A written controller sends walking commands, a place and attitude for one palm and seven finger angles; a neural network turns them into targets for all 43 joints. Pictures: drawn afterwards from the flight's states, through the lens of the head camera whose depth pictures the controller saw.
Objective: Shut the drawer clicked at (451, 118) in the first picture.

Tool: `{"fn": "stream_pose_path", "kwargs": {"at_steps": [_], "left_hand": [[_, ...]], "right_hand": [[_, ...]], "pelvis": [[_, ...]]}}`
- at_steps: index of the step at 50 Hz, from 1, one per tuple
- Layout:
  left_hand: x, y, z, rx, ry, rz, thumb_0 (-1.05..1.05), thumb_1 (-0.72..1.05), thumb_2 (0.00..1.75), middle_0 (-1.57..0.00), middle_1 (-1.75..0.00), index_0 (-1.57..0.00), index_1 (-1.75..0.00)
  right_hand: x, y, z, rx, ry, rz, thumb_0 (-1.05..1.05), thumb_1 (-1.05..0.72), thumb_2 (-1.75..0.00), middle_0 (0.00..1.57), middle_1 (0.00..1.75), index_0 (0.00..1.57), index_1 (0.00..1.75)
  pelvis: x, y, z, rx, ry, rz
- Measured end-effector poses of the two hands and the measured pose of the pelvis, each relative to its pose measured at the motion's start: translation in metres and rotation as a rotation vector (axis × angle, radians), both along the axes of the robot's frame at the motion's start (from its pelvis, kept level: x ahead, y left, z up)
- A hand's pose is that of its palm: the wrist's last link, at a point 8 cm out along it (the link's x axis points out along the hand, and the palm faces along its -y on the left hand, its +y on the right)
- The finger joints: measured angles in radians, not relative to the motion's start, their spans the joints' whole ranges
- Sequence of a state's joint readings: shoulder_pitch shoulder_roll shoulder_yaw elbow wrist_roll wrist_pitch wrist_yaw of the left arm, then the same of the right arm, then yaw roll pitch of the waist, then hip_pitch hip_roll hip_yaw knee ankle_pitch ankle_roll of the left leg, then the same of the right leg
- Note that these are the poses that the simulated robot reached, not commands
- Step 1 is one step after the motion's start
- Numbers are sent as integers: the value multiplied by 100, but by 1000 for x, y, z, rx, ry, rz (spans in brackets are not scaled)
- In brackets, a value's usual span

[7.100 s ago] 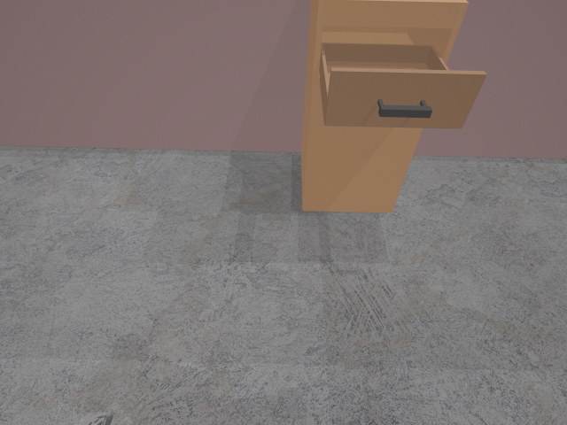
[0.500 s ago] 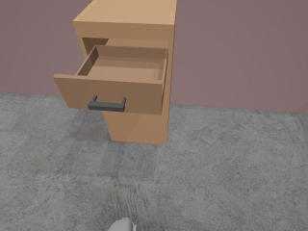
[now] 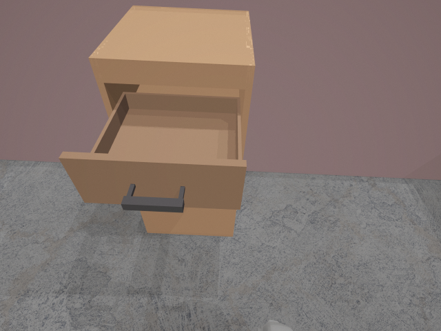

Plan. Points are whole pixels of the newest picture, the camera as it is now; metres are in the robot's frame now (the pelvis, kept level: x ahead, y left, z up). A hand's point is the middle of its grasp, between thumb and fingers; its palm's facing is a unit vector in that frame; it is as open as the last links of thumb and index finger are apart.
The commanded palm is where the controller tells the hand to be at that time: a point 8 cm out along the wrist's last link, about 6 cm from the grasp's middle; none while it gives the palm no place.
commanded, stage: take the last steps up to it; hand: left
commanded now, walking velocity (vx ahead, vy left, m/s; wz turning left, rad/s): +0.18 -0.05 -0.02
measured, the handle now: (155, 196) +0.39 +0.16 -0.01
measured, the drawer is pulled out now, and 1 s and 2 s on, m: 0.30 0.30 0.30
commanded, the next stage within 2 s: come to a stop and stand still in 0.12 s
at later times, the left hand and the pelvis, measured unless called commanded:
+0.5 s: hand out of the picture +0.16 +0.15 -0.18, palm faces +0.04 -0.97 -0.25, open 7.2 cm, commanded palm none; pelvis +0.09 -0.04 -0.01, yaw +0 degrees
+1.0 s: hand out of the picture +0.04 +0.16 -0.18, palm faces +0.01 -0.98 -0.22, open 7.4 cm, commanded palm none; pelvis +0.06 -0.02 -0.01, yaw -2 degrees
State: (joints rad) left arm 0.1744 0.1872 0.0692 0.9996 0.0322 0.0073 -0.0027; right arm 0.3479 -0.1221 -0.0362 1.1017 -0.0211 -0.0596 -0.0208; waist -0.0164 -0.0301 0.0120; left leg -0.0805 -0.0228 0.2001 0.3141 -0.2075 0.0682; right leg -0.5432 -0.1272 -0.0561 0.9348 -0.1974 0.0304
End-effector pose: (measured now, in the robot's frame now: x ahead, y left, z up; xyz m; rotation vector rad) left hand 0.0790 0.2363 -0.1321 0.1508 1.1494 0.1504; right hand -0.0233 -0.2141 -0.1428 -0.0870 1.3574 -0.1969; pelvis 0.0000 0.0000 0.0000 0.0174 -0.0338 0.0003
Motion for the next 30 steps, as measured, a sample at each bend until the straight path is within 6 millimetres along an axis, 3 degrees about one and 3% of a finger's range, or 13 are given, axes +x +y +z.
{"fn": "stream_pose_path", "kwargs": {"at_steps": [7, 12, 14, 21, 26, 30], "left_hand": [[71, -34, 2, 0, -5, -81, 1, 91, 90, -20, -30, -19, -30], [100, -67, -11, -7, -5, -98, 1, 91, 90, -20, -30, -19, -30], [97, -75, -11, -17, 1, -66, 0, 92, 90, -20, -30, -19, -30], [86, -57, -5, 47, 63, 5, -3, 95, 90, -21, -30, -20, -30], [65, -38, -13, 44, 127, 28, -1, 93, 90, -20, -30, -20, -30], [50, -18, -29, 21, 153, 50, 0, 92, 90, -20, -30, -20, -30]], "right_hand": [[-17, 3, -8, 63, 152, -80, 0, -91, -90, 20, 30, 20, 29], [-10, -13, -20, 93, 246, -102, 0, -91, -90, 20, 30, 20, 29], [6, -23, -19, 84, 253, -83, 1, -91, -90, 20, 30, 20, 29], [101, -52, -20, 20, 100, -10, 1, -91, -90, 19, 30, 20, 29], [163, -55, -13, -28, -51, 38, 0, -91, -90, 19, 30, 19, 29], [192, -47, -5, -75, -152, 75, 0, -91, -90, 19, 30, 19, 29]], "pelvis": [[42, -19, -3, 4, 15, -15], [75, -42, -16, -5, 18, -14], [83, -47, -14, -10, 15, -7], [96, -49, -7, -8, 15, 0], [93, -36, -10, -13, 8, -5], [91, -20, -18, -30, 2, -4]]}}
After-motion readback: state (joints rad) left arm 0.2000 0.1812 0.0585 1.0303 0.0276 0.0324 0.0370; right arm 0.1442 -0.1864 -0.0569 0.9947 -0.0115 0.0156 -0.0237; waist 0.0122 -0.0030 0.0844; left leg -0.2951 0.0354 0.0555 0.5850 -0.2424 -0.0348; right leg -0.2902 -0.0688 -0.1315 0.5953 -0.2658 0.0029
